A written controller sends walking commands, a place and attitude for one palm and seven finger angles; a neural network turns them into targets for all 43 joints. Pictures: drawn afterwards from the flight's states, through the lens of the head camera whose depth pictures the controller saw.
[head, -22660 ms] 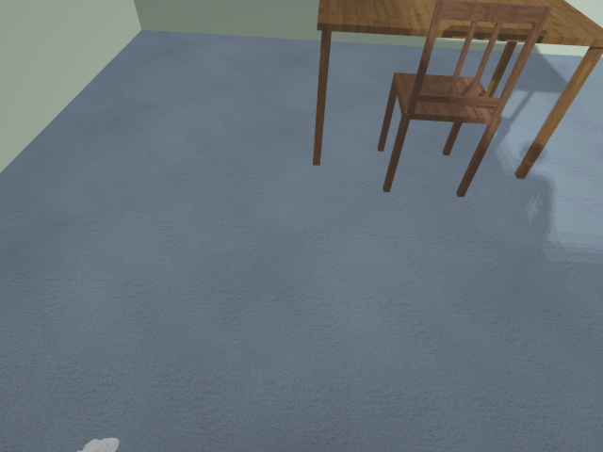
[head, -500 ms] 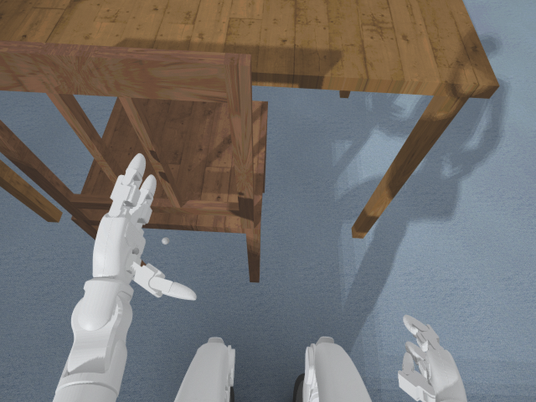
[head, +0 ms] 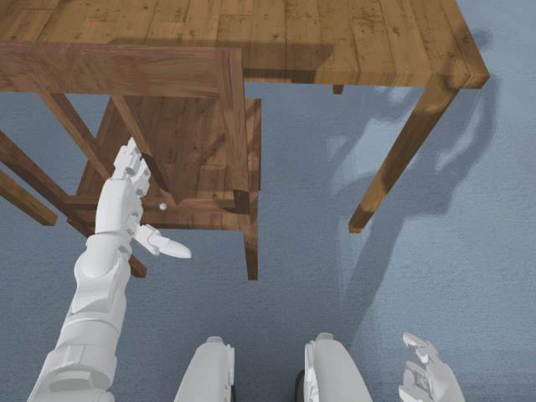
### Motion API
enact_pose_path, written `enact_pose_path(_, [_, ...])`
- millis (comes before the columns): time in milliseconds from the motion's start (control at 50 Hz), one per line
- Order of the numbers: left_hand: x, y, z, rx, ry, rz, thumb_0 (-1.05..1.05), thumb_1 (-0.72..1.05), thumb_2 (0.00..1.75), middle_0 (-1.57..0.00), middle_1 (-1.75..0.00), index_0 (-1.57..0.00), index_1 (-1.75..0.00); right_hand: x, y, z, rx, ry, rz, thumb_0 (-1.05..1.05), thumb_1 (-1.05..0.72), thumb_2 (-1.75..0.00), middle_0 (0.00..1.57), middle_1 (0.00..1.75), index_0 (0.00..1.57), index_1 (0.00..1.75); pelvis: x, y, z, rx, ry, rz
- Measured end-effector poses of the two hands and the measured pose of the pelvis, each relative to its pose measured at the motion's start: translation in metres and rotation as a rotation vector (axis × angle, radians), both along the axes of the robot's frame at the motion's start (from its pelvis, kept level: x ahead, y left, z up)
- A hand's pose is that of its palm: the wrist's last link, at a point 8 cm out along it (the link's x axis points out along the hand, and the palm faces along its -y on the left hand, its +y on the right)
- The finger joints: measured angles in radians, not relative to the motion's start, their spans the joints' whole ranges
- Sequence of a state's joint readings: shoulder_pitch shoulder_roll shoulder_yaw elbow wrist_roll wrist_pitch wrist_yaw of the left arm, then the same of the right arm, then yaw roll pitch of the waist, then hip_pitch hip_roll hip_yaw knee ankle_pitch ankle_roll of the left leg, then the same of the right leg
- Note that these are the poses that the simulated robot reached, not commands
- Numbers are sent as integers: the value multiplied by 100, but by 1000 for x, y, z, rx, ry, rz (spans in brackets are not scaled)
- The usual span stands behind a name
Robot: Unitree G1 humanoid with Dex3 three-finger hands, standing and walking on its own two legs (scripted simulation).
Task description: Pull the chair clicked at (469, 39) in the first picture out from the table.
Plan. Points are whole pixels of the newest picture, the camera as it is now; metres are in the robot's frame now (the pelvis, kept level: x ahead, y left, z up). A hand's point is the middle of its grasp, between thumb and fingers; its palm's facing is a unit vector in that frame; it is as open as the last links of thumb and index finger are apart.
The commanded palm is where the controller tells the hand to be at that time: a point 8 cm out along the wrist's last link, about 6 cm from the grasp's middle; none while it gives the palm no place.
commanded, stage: push the fingers through the gap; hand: left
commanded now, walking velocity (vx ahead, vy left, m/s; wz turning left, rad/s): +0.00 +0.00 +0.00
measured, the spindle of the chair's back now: (98, 157) +0.47 +0.28 +0.03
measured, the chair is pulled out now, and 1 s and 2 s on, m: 0.00 0.00 0.00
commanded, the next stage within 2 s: hook a spindle and tug to test in 0.86 s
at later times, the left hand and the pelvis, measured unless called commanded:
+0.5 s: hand (170, 178) +0.43 +0.16 +0.04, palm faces +0.02 -1.00 -0.04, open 17.0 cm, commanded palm +0.40 +0.21 +0.03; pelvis +0.00 +0.00 +0.00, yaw +0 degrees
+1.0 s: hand (169, 181) +0.43 +0.16 +0.03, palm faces +0.01 -1.00 -0.05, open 17.0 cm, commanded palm +0.40 +0.20 +0.03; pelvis +0.00 +0.00 +0.00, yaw +0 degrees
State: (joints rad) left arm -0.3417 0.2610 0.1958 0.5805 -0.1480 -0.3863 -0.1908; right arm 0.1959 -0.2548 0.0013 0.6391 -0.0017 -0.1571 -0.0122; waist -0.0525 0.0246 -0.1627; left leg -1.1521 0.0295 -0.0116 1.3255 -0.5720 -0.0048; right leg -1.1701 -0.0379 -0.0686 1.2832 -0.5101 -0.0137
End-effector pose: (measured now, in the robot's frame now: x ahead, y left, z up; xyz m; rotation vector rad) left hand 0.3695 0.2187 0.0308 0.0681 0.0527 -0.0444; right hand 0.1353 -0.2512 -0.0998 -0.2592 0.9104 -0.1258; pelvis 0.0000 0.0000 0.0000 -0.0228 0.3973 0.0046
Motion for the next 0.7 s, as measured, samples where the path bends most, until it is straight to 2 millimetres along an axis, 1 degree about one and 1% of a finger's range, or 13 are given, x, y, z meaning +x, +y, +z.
enact_pose_path(20, [-1,0,-5,-15,34,3,-1,-50,30,-6,-8,-5,-8,-2,0,1,1,3,-10,2,-91,-89,21,30,20,30,0,1,1,1,1,-2])
enact_pose_path(60, [-3,-1,-8,-46,56,20,-2,-50,30,-6,-8,-4,-7,-5,0,2,0,9,-23,2,-91,-89,21,30,20,30,1,1,4,3,2,-6])
enact_pose_path(100, [-3,-1,-1,-56,18,42,-2,-50,30,-6,-8,-4,-7,-9,0,4,-4,16,-25,1,-91,-89,21,30,20,30,2,2,6,5,4,-9])
enact_pose_path(140, [0,0,10,-51,-51,61,-2,-50,30,-6,-8,-5,-8,-12,-1,4,-9,27,-19,1,-91,-90,21,30,20,30,3,2,6,6,4,-10])
enact_pose_path(180, [6,1,19,-34,-112,68,-2,-50,30,-6,-8,-5,-8,-14,-1,3,-12,40,-12,1,-91,-90,21,30,20,30,3,1,5,5,4,-8])
enact_pose_path(220, [14,2,22,-17,-130,61,-2,-50,30,-6,-8,-5,-8,-17,-2,1,-14,53,-9,1,-91,-90,21,30,20,30,2,1,3,3,5,-4])
enact_pose_path(260, [22,1,18,-4,-102,40,-1,-50,30,-6,-8,-5,-8,-19,-3,-1,-14,63,-13,1,-91,-90,21,30,20,30,2,1,2,0,9,-1])
enact_pose_path(300, [27,-3,9,-9,-49,20,-1,-50,30,-6,-8,-5,-8,-21,-4,-2,-11,71,-23,1,-91,-89,21,30,20,30,1,1,1,-1,13,-1])
enact_pose_path(380, [30,-5,-1,-40,4,37,-1,-50,30,-6,-8,-4,-8,-27,-5,-3,-12,90,-39,1,-91,-89,21,30,20,30,1,2,3,3,21,-6])
enact_pose_path(440, [33,-7,1,-36,-16,54,-2,-50,30,-6,-8,-4,-8,-31,-6,-4,-13,102,-41,1,-91,-89,21,30,20,30,1,2,3,4,26,-8])
enact_pose_path(520, [42,-7,9,-23,-75,68,-2,-50,30,-6,-8,-4,-8,-37,-7,-6,-13,125,-42,1,-91,-89,21,30,20,30,2,1,1,6,29,-10])
enact_pose_path(600, [48,-5,11,-11,-69,54,-2,-50,30,-6,-8,-5,-8,-42,-8,-7,-6,143,-54,1,-91,-89,21,30,20,30,3,0,1,6,30,-12])
enact_pose_path(700, [41,-5,6,-23,-18,39,-2,-50,30,-6,-8,-5,-8,-45,-8,-3,4,147,-72,1,-91,-89,21,30,20,30,4,0,6,7,25,-17])
